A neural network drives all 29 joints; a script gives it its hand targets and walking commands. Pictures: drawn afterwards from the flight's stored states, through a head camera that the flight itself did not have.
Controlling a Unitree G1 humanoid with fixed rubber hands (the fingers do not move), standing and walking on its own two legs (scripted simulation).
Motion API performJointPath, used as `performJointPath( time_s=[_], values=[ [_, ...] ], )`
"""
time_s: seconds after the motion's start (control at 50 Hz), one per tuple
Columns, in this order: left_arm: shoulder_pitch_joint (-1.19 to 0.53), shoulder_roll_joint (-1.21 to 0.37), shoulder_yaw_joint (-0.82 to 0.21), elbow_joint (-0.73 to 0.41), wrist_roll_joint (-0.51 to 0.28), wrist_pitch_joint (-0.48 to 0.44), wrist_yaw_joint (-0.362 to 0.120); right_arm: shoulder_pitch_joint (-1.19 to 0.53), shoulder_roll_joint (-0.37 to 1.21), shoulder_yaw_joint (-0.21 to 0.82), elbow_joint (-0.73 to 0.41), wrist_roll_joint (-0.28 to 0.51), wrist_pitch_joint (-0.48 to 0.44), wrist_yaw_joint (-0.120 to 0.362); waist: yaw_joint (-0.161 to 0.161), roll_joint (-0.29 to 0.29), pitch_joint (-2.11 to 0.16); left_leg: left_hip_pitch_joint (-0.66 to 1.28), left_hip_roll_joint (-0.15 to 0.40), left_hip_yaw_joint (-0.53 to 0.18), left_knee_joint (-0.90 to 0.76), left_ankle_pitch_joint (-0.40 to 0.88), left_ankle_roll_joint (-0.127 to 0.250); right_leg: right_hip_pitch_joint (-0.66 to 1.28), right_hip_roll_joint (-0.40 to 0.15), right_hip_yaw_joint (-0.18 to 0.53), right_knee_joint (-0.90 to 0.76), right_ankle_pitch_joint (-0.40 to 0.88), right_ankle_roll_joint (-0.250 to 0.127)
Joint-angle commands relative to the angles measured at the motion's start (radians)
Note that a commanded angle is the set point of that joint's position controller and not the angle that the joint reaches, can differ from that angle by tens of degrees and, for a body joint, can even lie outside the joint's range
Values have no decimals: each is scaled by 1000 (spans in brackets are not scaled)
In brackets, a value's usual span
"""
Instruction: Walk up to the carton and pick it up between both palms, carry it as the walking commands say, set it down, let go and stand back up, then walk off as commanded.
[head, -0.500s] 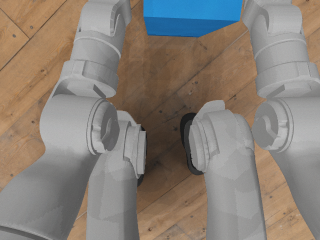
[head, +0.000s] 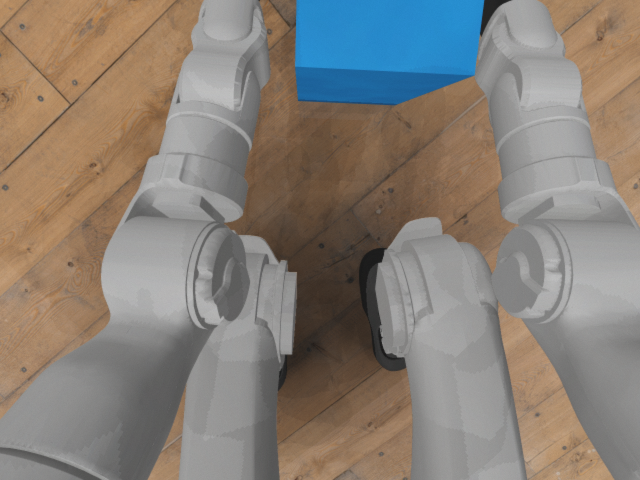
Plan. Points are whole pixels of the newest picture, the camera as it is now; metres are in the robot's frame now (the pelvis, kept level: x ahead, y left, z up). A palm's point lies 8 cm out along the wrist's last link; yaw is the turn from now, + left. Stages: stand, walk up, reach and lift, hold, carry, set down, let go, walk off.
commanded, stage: set down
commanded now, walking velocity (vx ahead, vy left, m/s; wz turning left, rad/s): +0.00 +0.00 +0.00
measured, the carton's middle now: (365, 5) +0.55 -0.07 -0.21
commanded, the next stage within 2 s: none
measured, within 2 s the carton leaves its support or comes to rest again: neither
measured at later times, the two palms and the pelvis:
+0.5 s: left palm (212, 16) +0.53 +0.09 -0.17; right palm (511, 35) +0.50 -0.20 -0.16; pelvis -0.01 +0.00 +0.01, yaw +0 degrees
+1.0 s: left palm out of the picture +0.53 +0.09 -0.09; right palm (572, 13) +0.50 -0.21 -0.09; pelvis -0.03 -0.01 +0.05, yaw +0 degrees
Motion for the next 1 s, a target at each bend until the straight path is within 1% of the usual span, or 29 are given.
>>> performJointPath(
  time_s=[0.0, 0.04, 0.06, 0.1, 0.12, 0.18, 0.22, 0.28, 0.34, 0.36, 0.38, 0.42, 0.44, 0.48, 0.5, 0.54, 0.58, 0.62, 0.66, 0.7, 0.72, 0.76, 0.78, 0.8, 0.82, 0.84, 0.9, 0.94, 0.98],
  values=[
    [-335, -919, -304, 18, -23, -15, -216, -488, 1003, 336, -50, 66, -11, 254, 18, 89, -992, 475, -54, -73, -217, 555, -12, 513, 103, 43, -148, 549, 0],
    [-384, -877, -322, -15, -36, -25, -219, -463, 960, 307, -64, 28, -9, 251, -42, 54, -1003, 499, -37, -100, -225, 547, -16, 486, 98, 21, -147, 526, 4],
    [-367, -874, -312, -6, -31, -25, -219, -457, 973, 308, -31, 44, -11, 245, -8, 64, -983, 476, -44, -83, -222, 544, -13, 511, 98, 29, -146, 540, 2],
    [-389, -867, -311, 13, -43, -21, -216, -492, 910, 305, -73, 42, -19, 236, -49, 79, -1008, 503, -44, -80, -204, 543, -16, 511, 96, 35, -154, 521, 0],
    [-374, -825, -308, -6, -34, -27, -206, -502, 892, 293, -72, 51, -24, 229, -22, 78, -1008, 513, -42, -89, -216, 531, -15, 492, 93, 28, -142, 507, 1],
    [-340, -711, -262, 16, -24, -37, -183, -436, 767, 246, -28, 27, -38, 200, -47, 82, -1020, 521, -41, -80, -203, 521, -23, 538, 80, 35, -150, 504, 3],
    [-347, -632, -248, -3, -25, -52, -170, -449, 715, 244, -57, 41, -53, 179, -10, 66, -1039, 525, -38, -72, -211, 531, -23, 551, 76, 34, -148, 516, 11],
    [-257, -392, -164, 25, -3, -62, -111, -338, 436, 150, -32, 14, -81, 108, -29, 69, -1058, 571, -30, -72, -209, 507, -37, 566, 68, 22, -152, 491, 24],
    [-206, 74, -79, 13, 0, -88, -9, -209, -16, 12, -27, -24, -119, -5, -52, 40, -1062, 618, 0, -75, -235, 467, -48, 551, 47, 13, -176, 445, 37],
    [-215, 171, -72, -9, -15, -92, 14, -191, -64, 22, -20, 5, -126, -23, -29, 46, -1131, 614, 13, -70, -242, 470, -60, 618, 37, 15, -187, 476, 38],
    [-247, 201, -75, -54, -53, -92, 23, -206, -112, 30, -53, 6, -132, -45, -56, 13, -1159, 616, 21, -62, -232, 467, -65, 646, 30, 31, -202, 480, 35],
    [-314, 232, -156, -182, -122, -100, 43, -279, -183, 43, -131, 76, -151, -65, -36, 114, -1340, 686, 16, -53, -246, 562, -73, 735, 43, 40, -195, 582, 23],
    [-355, 241, -206, -207, -183, -106, 45, -308, -180, 69, -152, 106, -154, -73, -66, 79, -1411, 759, 30, -82, -242, 602, -64, 743, 37, 30, -180, 595, 18],
    [-361, 244, -280, -200, -258, -105, 40, -332, -191, 133, -150, 172, -151, -64, -60, 90, -1482, 760, 37, -89, -261, 622, -61, 794, 27, 25, -171, 640, 11],
    [-366, 248, -281, -151, -287, -102, 33, -353, -175, 192, -130, 216, -139, -59, -32, 50, -1490, 759, 47, -69, -248, 591, -58, 799, 25, 16, -167, 609, 15],
    [-402, 215, -342, -104, -333, -91, 21, -400, -187, 208, -167, 227, -140, -52, -93, 33, -1415, 738, 61, -105, -243, 612, -46, 743, 13, 19, -183, 627, 9],
    [-448, 243, -344, -173, -353, -93, 5, -463, -229, 209, -242, 237, -144, -45, -110, -2, -1427, 684, 60, -91, -250, 556, -42, 764, 4, 25, -203, 597, 13],
    [-491, 303, -313, -188, -333, -96, 7, -490, -240, 190, -243, 255, -142, -45, -64, 50, -1383, 627, 70, -83, -248, 505, -39, 756, 0, 40, -196, 577, 11],
    [-460, 300, -295, -260, -338, -97, 4, -467, -316, 137, -301, 212, -145, -57, -103, 60, -1522, 715, 57, -85, -239, 555, -51, 787, -3, 20, -182, 599, 1],
    [-496, 360, -285, -394, -313, -81, 13, -427, -329, 123, -314, 210, -125, -73, -98, 105, -1651, 814, 48, -73, -256, 555, -58, 887, -2, 25, -214, 613, -3],
    [-493, 364, -294, -374, -322, -70, 15, -404, -313, 120, -265, 206, -102, -82, -113, 118, -1641, 818, 54, -65, -266, 508, -62, 888, -9, 20, -237, 567, -7],
    [-477, 370, -293, -430, -308, -37, 32, -383, -294, 162, -304, 227, -71, -86, -83, 113, -1710, 886, 53, -56, -301, 512, -59, 948, -4, 19, -249, 571, -8],
    [-468, 349, -295, -390, -310, -19, 33, -363, -294, 159, -223, 221, -53, -88, -85, 127, -1680, 877, 53, -42, -312, 443, -63, 930, -4, 14, -272, 495, -12],
    [-430, 367, -275, -440, -294, 1, 41, -343, -292, 165, -299, 223, -37, -91, -68, 119, -1718, 912, 45, -51, -340, 484, -60, 977, -2, 14, -288, 532, -11],
    [-402, 394, -239, -356, -270, 12, 48, -351, -278, 146, -289, 214, -26, -98, -32, 69, -1687, 890, 40, -50, -364, 455, -51, 961, -2, 5, -308, 490, 5],
    [-410, 391, -252, -443, -289, 23, 48, -334, -268, 150, -332, 232, -15, -101, -61, 58, -1767, 953, 46, -44, -356, 474, -47, 999, 7, -8, -314, 511, 1],
    [-351, 393, -208, -407, -273, 44, 54, -343, -233, 201, -388, 224, 8, -108, 14, -10, -1786, 850, 22, -15, -394, 495, -34, 1139, 13, 26, -361, 580, 11],
    [-322, 435, -132, -392, -252, 49, 49, -349, -257, 152, -460, 177, 17, -126, 5, -59, -1763, 742, 25, -4, -398, 454, -27, 1223, 19, 47, -390, 593, 12],
    [-303, 413, -157, -352, -246, 57, 43, -310, -202, 178, -434, 184, 36, -120, 26, -46, -1726, 752, 16, -10, -451, 461, -23, 1170, 24, 35, -409, 591, 16]
  ],
)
